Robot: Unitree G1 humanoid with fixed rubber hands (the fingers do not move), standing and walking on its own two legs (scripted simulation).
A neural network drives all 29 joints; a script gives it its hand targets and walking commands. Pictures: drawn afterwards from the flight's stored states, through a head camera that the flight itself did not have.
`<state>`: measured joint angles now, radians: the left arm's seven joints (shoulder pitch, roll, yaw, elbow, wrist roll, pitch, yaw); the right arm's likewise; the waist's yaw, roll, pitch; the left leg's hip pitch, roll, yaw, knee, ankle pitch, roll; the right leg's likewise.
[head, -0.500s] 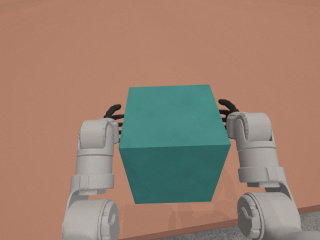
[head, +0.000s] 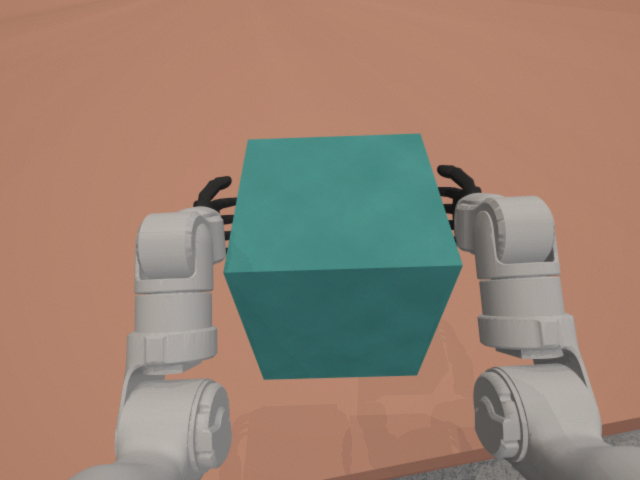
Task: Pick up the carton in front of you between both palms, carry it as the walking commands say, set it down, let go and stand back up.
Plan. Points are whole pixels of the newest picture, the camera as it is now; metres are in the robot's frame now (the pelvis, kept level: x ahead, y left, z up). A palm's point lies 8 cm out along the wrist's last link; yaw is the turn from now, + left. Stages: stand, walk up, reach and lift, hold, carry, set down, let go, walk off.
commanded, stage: carry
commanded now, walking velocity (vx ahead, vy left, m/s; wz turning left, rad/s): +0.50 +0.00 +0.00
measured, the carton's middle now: (337, 264) +0.36 +0.00 +0.11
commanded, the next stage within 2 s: none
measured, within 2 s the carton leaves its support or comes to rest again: neither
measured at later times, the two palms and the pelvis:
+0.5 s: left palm (193, 142) +0.59 +0.22 +0.16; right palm (374, 124) +0.60 -0.08 +0.17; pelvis +0.22 +0.07 +0.00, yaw -1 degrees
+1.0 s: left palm out of the picture +0.94 +0.27 +0.33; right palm out of the picture +0.92 -0.03 +0.34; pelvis +0.55 +0.13 +0.13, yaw +0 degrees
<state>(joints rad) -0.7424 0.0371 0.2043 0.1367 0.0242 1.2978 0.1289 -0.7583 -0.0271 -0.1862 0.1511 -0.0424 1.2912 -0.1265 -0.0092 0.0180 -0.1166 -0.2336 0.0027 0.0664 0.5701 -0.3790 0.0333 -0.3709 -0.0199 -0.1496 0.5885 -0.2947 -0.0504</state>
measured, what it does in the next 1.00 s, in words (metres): climbs: left foot 0.13 m higher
